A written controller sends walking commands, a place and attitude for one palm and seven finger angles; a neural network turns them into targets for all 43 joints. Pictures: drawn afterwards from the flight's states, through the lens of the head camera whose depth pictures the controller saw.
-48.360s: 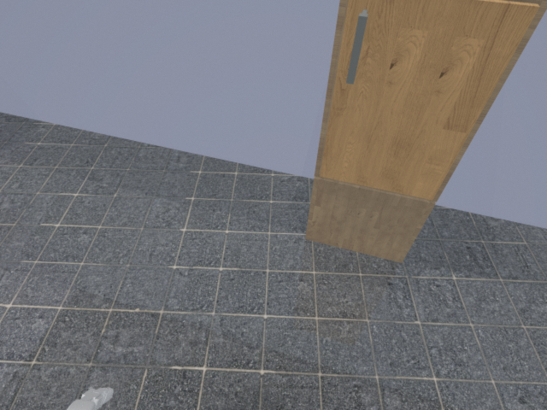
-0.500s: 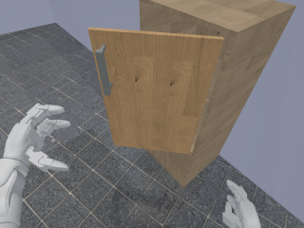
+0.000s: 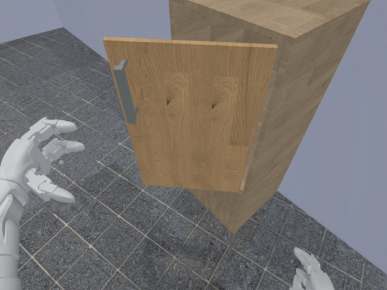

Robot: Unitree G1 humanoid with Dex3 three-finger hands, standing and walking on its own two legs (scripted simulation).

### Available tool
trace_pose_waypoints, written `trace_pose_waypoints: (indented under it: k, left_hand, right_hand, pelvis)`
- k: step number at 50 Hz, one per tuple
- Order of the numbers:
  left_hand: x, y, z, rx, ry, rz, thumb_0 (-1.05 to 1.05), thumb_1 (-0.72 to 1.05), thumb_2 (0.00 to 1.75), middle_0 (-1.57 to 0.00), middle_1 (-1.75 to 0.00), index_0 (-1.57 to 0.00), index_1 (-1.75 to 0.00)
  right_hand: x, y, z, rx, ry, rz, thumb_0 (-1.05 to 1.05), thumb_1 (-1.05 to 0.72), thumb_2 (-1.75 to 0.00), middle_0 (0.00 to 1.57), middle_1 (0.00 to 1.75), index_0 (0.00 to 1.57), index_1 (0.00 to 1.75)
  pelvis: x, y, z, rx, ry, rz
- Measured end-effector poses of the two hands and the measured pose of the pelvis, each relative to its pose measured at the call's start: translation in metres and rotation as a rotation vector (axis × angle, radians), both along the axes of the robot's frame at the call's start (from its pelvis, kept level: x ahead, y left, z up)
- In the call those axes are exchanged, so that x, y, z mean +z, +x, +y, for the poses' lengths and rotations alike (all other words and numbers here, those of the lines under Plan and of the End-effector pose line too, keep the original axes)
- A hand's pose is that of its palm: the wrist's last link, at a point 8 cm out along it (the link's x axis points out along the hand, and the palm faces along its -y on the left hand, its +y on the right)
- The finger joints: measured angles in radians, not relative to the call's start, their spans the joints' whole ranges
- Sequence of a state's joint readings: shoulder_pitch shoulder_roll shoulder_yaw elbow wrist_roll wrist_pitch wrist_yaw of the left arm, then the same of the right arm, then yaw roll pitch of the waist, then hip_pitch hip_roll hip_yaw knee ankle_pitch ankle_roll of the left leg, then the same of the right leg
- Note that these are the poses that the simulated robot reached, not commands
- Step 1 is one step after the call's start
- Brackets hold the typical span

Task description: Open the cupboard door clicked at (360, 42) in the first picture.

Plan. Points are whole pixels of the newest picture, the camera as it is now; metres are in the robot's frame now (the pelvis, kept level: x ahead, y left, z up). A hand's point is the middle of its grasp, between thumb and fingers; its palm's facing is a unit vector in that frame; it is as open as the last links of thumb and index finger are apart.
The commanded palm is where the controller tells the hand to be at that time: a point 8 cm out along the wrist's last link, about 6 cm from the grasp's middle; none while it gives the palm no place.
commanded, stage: raise the hand with hooked fingers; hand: left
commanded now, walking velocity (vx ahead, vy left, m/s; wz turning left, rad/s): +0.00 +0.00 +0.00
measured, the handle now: (128, 92) +0.54 +0.21 +0.13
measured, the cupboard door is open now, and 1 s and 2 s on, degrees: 43 43 43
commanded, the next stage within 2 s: move the hooked fingers beside the handle in 0.28 s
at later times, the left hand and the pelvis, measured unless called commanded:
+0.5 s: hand (69, 159) +0.30 +0.26 +0.14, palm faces +0.08 -1.00 -0.04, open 14.0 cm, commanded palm +0.28 +0.30 +0.15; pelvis +0.00 -0.03 +0.00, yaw +0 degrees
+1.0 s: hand (78, 135) +0.36 +0.26 +0.15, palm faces +0.05 -1.00 -0.03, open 14.0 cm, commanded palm +0.33 +0.31 +0.14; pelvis +0.00 -0.03 +0.00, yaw -1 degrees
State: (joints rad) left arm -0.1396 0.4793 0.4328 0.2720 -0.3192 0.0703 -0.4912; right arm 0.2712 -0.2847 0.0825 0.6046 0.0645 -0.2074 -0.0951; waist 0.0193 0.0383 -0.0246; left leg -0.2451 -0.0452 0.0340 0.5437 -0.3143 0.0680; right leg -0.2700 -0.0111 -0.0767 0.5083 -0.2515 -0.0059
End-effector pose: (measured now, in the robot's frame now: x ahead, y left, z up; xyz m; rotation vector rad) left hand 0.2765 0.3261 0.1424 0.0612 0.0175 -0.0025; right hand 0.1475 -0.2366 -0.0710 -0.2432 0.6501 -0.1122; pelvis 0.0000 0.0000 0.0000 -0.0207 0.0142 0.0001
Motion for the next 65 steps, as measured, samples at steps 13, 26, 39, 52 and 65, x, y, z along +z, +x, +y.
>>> trace_pose_waypoints:
  k: [13, 26, 39, 52, 65]
  left_hand:
    - [0.006, -0.002, -0.011, 0.055, 0.007, -0.022, -0.02, -0.5, 0.3, -0.3, -1.2, -0.3, -1.2]
    - [0.0, 0.003, -0.015, 0.087, -0.015, 0.006, -0.02, -0.5, 0.3, -0.31, -1.2, -0.3, -1.2]
    - [0.009, 0.05, -0.022, 0.023, -0.028, -0.017, -0.02, -0.5, 0.3, -0.3, -1.2, -0.3, -1.2]
    - [0.005, 0.064, -0.006, 0.045, -0.035, -0.047, -0.02, -0.5, 0.3, -0.3, -1.2, -0.3, -1.2]
    - [0.003, 0.097, -0.003, 0.0, -0.05, -0.038, -0.02, -0.5, 0.3, -0.3, -1.2, -0.3, -1.2]
  right_hand:
    - [0.003, 0.016, -0.012, 0.007, 0.008, -0.037, 0.01, -0.9, -0.9, 0.2, 0.3, 0.2, 0.3]
    - [0.001, 0.02, -0.029, -0.003, 0.01, -0.042, 0.01, -0.9, -0.9, 0.2, 0.3, 0.2, 0.3]
    - [-0.012, -0.015, -0.048, -0.075, -0.017, 0.049, 0.01, -0.9, -0.9, 0.2, 0.3, 0.2, 0.3]
    - [-0.018, -0.051, -0.049, -0.117, -0.044, 0.159, 0.01, -0.9, -0.9, 0.2, 0.3, 0.2, 0.3]
    - [-0.019, -0.06, -0.031, -0.117, -0.057, 0.203, 0.01, -0.9, -0.9, 0.2, 0.3, 0.2, 0.3]
  pelvis:
    - [0.001, 0.003, -0.017, 0.007, 0.005, -0.01]
    - [-0.001, 0.001, -0.032, 0.007, 0.011, -0.002]
    - [-0.003, 0.0, -0.033, -0.004, 0.013, 0.034]
    - [-0.004, 0.001, -0.023, -0.015, 0.008, 0.059]
    - [-0.005, -0.001, -0.006, -0.012, -0.001, 0.091]
